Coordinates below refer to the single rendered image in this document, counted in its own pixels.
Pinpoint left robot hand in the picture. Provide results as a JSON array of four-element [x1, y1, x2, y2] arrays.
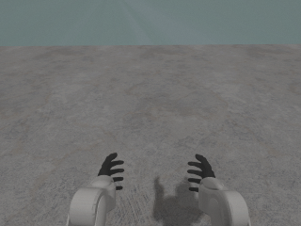
[[98, 153, 124, 190]]

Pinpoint right robot hand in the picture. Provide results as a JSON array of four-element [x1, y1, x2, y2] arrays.
[[187, 154, 215, 192]]

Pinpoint robot left forearm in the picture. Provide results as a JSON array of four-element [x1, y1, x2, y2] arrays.
[[66, 175, 117, 226]]

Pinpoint robot right forearm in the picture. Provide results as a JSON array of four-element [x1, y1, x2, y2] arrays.
[[198, 177, 251, 226]]

